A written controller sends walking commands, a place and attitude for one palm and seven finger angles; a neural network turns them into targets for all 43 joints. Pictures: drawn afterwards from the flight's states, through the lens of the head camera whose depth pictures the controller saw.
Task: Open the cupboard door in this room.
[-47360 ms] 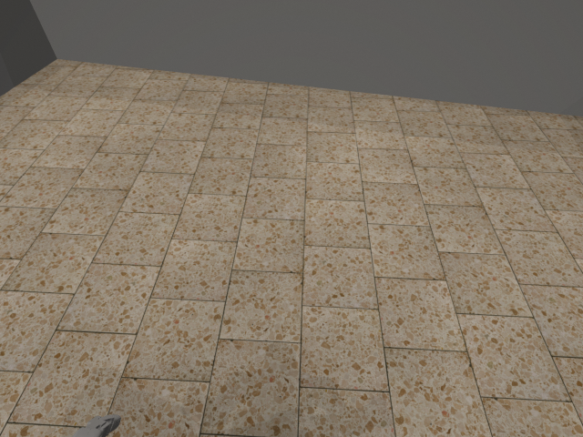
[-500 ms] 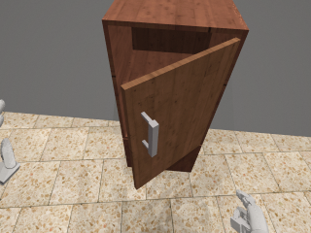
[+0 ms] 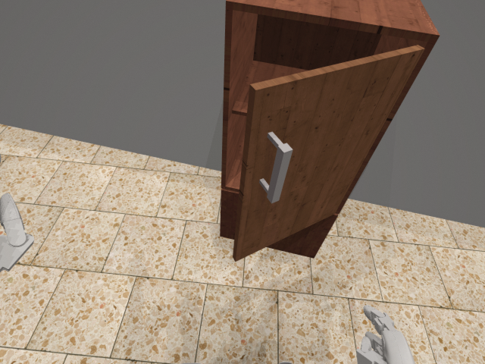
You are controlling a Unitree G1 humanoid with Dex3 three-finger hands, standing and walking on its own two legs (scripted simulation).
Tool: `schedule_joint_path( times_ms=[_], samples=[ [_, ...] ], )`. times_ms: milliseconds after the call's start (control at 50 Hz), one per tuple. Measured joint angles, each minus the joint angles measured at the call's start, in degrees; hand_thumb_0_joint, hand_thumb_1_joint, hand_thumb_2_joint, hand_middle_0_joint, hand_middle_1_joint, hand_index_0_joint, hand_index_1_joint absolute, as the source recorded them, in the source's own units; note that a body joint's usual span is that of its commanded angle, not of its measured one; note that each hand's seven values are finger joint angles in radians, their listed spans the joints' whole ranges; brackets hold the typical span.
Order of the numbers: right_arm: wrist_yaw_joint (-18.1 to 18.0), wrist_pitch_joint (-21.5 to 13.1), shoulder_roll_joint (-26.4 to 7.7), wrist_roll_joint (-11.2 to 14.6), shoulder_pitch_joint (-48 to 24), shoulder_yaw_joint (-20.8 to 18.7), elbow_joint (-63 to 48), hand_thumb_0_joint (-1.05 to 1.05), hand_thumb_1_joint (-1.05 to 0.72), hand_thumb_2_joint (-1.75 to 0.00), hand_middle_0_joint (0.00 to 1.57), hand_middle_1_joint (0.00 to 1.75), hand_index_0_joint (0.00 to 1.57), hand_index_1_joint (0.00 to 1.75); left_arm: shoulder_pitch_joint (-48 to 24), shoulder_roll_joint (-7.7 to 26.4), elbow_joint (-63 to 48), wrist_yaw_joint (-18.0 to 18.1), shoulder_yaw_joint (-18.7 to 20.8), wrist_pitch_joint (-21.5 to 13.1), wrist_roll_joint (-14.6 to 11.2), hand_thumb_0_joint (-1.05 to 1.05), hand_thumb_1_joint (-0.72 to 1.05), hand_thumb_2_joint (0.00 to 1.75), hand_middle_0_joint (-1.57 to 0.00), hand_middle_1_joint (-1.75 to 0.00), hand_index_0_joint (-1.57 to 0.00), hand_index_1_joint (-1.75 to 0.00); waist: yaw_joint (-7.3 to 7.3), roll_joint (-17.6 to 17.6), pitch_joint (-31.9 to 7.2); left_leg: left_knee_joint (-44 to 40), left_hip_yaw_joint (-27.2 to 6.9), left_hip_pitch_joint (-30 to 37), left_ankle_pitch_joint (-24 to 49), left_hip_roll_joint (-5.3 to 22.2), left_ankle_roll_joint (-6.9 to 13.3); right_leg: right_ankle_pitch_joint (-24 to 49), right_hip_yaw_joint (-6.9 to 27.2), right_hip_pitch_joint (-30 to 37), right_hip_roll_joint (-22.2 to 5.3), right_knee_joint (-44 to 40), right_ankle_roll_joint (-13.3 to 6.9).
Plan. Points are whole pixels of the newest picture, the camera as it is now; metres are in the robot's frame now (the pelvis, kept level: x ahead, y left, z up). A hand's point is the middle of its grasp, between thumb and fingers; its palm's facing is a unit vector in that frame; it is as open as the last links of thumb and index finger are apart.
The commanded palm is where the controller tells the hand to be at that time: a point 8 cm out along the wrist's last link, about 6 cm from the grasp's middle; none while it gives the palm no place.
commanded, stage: stop stepping back and stand still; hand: left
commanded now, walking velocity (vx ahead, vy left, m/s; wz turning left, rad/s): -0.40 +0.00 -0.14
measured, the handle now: (273, 169) +0.46 -0.02 +0.06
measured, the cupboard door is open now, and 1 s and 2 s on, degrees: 41 41 41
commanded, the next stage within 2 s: let the arm hang, fingers relaxed in 0.96 s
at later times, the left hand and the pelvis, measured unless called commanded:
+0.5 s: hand (3, 338) +0.11 +0.22 +0.19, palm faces +0.35 -0.81 -0.47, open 7.4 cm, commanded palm +0.08 +0.26 +0.20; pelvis -0.10 -0.02 +0.02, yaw -8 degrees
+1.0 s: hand out of the picture +0.08 +0.23 +0.18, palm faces +0.39 -0.80 -0.46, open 7.4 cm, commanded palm +0.04 +0.26 +0.20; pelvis -0.14 -0.02 +0.02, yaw -7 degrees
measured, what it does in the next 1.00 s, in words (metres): walks backwards: right foot, then left foot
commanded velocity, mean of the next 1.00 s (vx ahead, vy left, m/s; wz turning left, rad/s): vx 0.09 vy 0.02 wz -0.01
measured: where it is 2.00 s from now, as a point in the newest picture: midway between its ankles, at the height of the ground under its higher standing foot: outside the picture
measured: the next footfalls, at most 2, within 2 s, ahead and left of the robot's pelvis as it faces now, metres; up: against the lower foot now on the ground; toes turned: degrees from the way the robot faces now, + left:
right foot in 0.36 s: -0.12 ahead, -0.11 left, +0.00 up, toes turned -8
left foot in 0.56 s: -0.02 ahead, +0.08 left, +0.00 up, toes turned -4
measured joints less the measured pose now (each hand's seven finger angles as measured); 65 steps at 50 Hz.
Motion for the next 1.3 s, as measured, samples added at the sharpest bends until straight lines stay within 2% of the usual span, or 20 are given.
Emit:
schedule_joint_path(
  times_ms=[80, 140, 200, 280, 360, 400, 460, 520, 580, 680, 740, 800, 840, 900, 980, 1040, 1080, 1120, 1200, 1300],
  samples=[
    [0.0, -2.1, 2.0, -0.8, -2.8, -0.6, 0.2, 0.01, -0.90, -0.90, 0.20, 0.30, 0.20, 0.30, -3.0, 1.2, 2.4, 0.0, 1.5, 0.0, -0.3, 0.01, 0.89, 0.90, -0.21, -0.30, -0.21, -0.30, -0.40, -0.2, 3.0, -0.6, 0.5, -1.6, 4.3, 0.8, 2.2, -14.1, 1.2, -5.5, 3.5, 21.2, -0.1],
    [1.2, -3.4, 3.6, -0.7, -2.7, -0.4, 0.1, 0.01, -0.90, -0.90, 0.20, 0.30, 0.20, 0.30, -0.1, 1.3, 0.2, 0.0, 2.4, 1.0, -1.1, 0.01, 0.89, 0.90, -0.21, -0.30, -0.21, -0.30, -0.47, 0.4, 2.4, -4.1, 0.9, -1.9, 6.9, 3.1, 2.0, -16.4, -0.9, -4.5, 4.5, 29.1, 0.4],
    [1.9, -4.5, 4.5, -0.1, -1.4, 0.4, -0.1, 0.01, -0.90, -0.90, 0.20, 0.30, 0.20, 0.30, 3.1, 0.9, -3.7, 0.0, 1.8, 1.4, -1.4, 0.02, 0.89, 0.90, -0.21, -0.30, -0.20, -0.30, -0.12, 0.3, 0.8, -7.5, 1.9, -2.0, 9.5, 4.7, 1.6, -17.0, -3.3, 1.5, 2.7, 23.5, 0.6],
    [1.3, -5.1, 4.9, -0.5, 0.4, 1.6, -0.2, 0.01, -0.90, -0.90, 0.20, 0.30, 0.20, 0.30, 4.1, 1.8, -4.8, 0.3, 0.7, 1.8, -1.6, 0.02, 0.89, 0.90, -0.21, -0.30, -0.20, -0.30, -1.44, 0.3, -1.6, -12.2, 1.8, -2.6, 12.3, 4.7, 0.8, -20.4, -5.6, 12.8, 1.6, 6.8, -0.7],
    [1.2, -4.0, 4.4, -0.7, 0.2, 2.5, -1.1, 0.01, -0.90, -0.90, 0.20, 0.30, 0.20, 0.30, 4.8, 4.1, -2.5, 0.1, 2.6, 2.1, -2.1, 0.01, 0.89, 0.90, -0.21, -0.30, -0.20, -0.30, -1.71, -1.4, -2.7, -11.0, 3.4, -6.4, 8.7, 2.7, -0.9, -12.4, -6.1, 21.0, 0.5, -11.6, -4.1],
    [1.1, -2.7, 2.7, -1.0, -0.3, 2.3, 0.7, 0.01, -0.90, -0.90, 0.20, 0.30, 0.20, 0.30, 5.4, 3.4, -0.7, -0.5, 1.5, 2.5, -2.2, 0.01, 0.89, 0.90, -0.21, -0.30, -0.21, -0.30, -1.42, 1.4, -2.0, -4.4, 1.5, -7.7, 4.5, 3.4, -1.2, -11.3, -5.8, 20.9, 2.1, -10.5, -5.0],
    [1.1, -1.5, 1.3, 0.0, 2.6, 1.9, 3.2, 0.01, -0.90, -0.90, 0.20, 0.30, 0.20, 0.30, 7.2, 3.2, 1.2, -0.9, 0.6, 2.4, -2.1, 0.01, 0.89, 0.90, -0.21, -0.30, -0.21, -0.30, -0.18, 1.3, -4.7, 5.0, 0.7, -6.6, 1.4, 1.8, -0.9, -12.2, -4.1, 21.7, 1.9, -10.2, -4.8],
    [0.3, -1.5, -0.1, 0.4, 5.5, 1.4, 4.3, 0.01, -0.90, -0.90, 0.20, 0.30, 0.20, 0.30, 5.9, 1.9, 3.8, -0.5, 0.2, 1.7, -1.5, 0.01, 0.89, 0.90, -0.21, -0.31, -0.21, -0.30, 0.29, 0.2, -6.8, 3.7, 2.1, -1.8, 0.5, 0.8, 0.2, -13.0, -3.2, 22.2, 1.1, -9.0, -4.6],
    [-0.6, -2.3, -2.0, 0.4, 6.4, 0.4, 4.5, 0.01, -0.90, -0.90, 0.20, 0.30, 0.20, 0.30, 1.4, 0.1, 7.1, -0.1, -0.6, 1.5, -1.2, 0.01, 0.89, 0.90, -0.21, -0.30, -0.21, -0.30, -0.60, 0.5, -7.0, -3.9, 2.4, 4.4, 0.9, -0.1, 1.7, -15.9, -3.9, 20.8, 0.9, -3.7, -4.2],
    [-0.9, -3.3, -1.1, -0.2, 2.7, -0.4, 3.7, 0.01, -0.90, -0.90, 0.20, 0.30, 0.20, 0.30, -3.6, -1.1, 11.2, 0.2, -1.2, 2.6, -1.0, 0.01, 0.89, 0.90, -0.21, -0.30, -0.20, -0.30, -2.73, -0.7, -3.8, -3.3, 3.7, 4.1, 2.3, -1.1, 2.0, -18.7, -2.7, 12.8, -0.5, 10.6, -1.2],
    [-0.6, -4.3, 0.7, -0.3, 2.2, 0.3, 1.8, 0.01, -0.91, -0.90, 0.20, 0.30, 0.20, 0.30, -1.2, 0.4, 8.7, -0.2, -1.2, 2.7, -0.7, 0.02, 0.89, 0.90, -0.21, -0.30, -0.20, -0.30, -4.00, -0.7, -2.2, -4.7, 3.5, 4.2, 3.9, -0.5, 1.5, -17.5, -3.8, 11.6, -0.8, 6.0, -1.7],
    [-0.3, -3.9, 1.6, -0.3, 3.1, 0.7, 0.3, 0.01, -0.90, -0.90, 0.20, 0.30, 0.20, 0.30, 2.6, 1.8, 5.3, -0.8, -0.9, 1.5, -0.3, 0.02, 0.89, 0.90, -0.21, -0.30, -0.21, -0.30, -4.51, 0.9, -1.2, -2.0, 1.6, 2.1, 0.5, 0.7, 0.5, -9.9, -6.3, 12.3, 0.3, 1.0, -4.2],
    [0.1, -3.1, 1.7, -0.5, 4.0, 0.6, 1.1, 0.01, -0.90, -0.90, 0.20, 0.30, 0.20, 0.30, 4.9, 1.8, 3.7, -1.1, -1.0, 0.5, 0.0, 0.02, 0.89, 0.90, -0.21, -0.30, -0.21, -0.30, -3.01, 1.6, -1.9, 6.0, -0.2, -0.9, -4.4, 0.3, -0.4, -9.1, -6.4, 12.1, 0.9, -0.9, -5.5],
    [0.3, -2.4, 1.3, -0.6, 4.7, 0.8, 3.4, 0.01, -0.90, -0.90, 0.20, 0.30, 0.20, 0.30, 6.7, 0.2, 4.0, -0.7, -0.4, -1.0, 0.0, 0.01, 0.89, 0.90, -0.21, -0.31, -0.21, -0.30, -0.33, 1.3, -3.0, 14.2, -0.9, -2.6, -4.6, -0.4, -1.1, -6.8, -4.7, 12.7, 1.0, -5.2, -5.5],
    [-0.7, -3.2, 0.3, -0.3, 5.0, 0.8, 4.2, 0.01, -0.90, -0.90, 0.20, 0.30, 0.20, 0.30, 3.3, -1.1, 8.7, 0.2, -0.3, -1.1, 0.2, 0.01, 0.89, 0.90, -0.21, -0.31, -0.21, -0.30, 0.21, 1.9, -2.3, 3.3, -0.3, 2.8, -1.7, 0.9, -0.3, -5.3, -5.2, 13.9, 0.5, -8.0, -5.0],
    [-1.1, -4.1, -1.0, -0.2, 3.9, 0.1, 4.3, 0.01, -0.90, -0.90, 0.20, 0.30, 0.20, 0.30, -0.3, -2.6, 10.3, 0.5, -1.8, 0.4, 0.0, 0.01, 0.89, 0.90, -0.21, -0.30, -0.21, -0.30, -0.01, 4.0, -1.1, -7.6, -1.3, 8.4, 1.0, 2.1, -0.1, -6.2, -6.7, 13.6, 1.4, -6.7, -4.3],
    [-0.2, -4.8, -1.1, -0.2, 2.0, -0.4, 5.9, 0.01, -0.90, -0.90, 0.20, 0.30, 0.20, 0.30, -3.0, -2.6, 13.4, -0.4, -3.8, 0.5, 0.8, 0.01, 0.89, 0.90, -0.21, -0.30, -0.20, -0.30, 0.18, 3.2, -0.4, -7.7, -1.1, 8.2, 0.4, 1.3, -0.5, -6.2, -6.6, 12.8, 0.5, -5.4, -3.9],
    [1.9, -3.7, -2.9, -0.4, -0.4, -0.6, 8.1, 0.01, -0.90, -0.90, 0.20, 0.30, 0.20, 0.30, -7.9, -2.1, 24.2, -3.9, -9.2, 3.5, 2.2, 0.01, 0.89, 0.90, -0.20, -0.30, -0.20, -0.30, 0.55, 3.8, -0.8, -6.5, -1.1, 6.5, 1.5, 0.4, -0.3, -5.8, -6.2, 11.0, -0.4, -3.4, -3.3],
    [3.3, -0.6, -4.7, -1.1, -5.1, -0.4, 10.6, 0.01, -0.90, -0.90, 0.20, 0.30, 0.20, 0.30, -14.1, -4.4, 49.3, -8.3, -18.7, 11.6, 3.2, 0.00, 0.90, 0.90, -0.20, -0.30, -0.19, -0.30, -0.55, 4.5, -0.9, -5.0, -0.1, 4.6, 1.2, -0.9, 0.7, -7.8, -4.9, 8.6, -1.7, -1.0, -2.7],
    [3.6, 1.7, -2.8, -1.4, -5.4, 0.5, 13.6, 0.01, -0.91, -0.90, 0.20, 0.30, 0.20, 0.30, -14.7, -9.5, 71.5, -10.1, -24.9, 14.7, 3.3, 0.01, 0.91, 0.90, -0.20, -0.30, -0.19, -0.30, -1.92, 1.4, 0.9, -6.1, -0.2, 5.6, 2.6, -0.9, 0.4, -6.3, -5.0, 9.4, -1.6, -1.6, -2.8]
  ],
)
